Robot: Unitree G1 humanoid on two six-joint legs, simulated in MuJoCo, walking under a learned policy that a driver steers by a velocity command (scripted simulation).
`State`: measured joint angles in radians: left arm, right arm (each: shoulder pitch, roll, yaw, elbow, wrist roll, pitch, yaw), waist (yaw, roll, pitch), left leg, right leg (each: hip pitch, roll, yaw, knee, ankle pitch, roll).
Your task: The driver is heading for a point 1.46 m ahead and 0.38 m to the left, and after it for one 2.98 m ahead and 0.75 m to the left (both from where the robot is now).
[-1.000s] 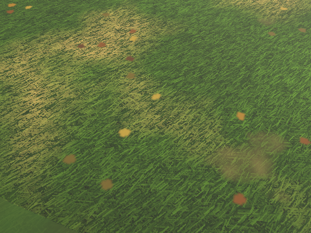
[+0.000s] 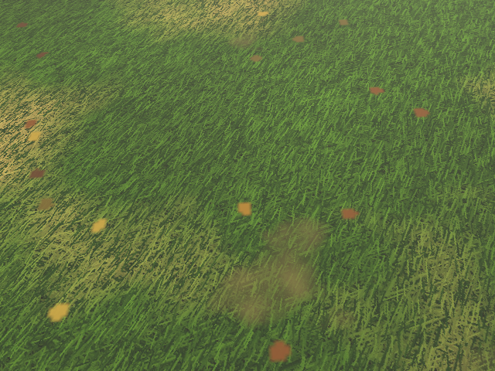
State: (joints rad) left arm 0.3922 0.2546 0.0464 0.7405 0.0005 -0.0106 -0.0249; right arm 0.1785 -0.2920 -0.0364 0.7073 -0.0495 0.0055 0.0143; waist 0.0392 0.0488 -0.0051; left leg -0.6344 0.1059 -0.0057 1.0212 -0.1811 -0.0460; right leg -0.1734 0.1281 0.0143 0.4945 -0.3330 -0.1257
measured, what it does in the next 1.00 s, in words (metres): goes down, turning left: left foot 0.18 m lower, then right foot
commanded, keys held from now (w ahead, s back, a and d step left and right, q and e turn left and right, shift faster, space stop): w+shift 0.04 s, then w+q+shift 0.70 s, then w+shift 0.26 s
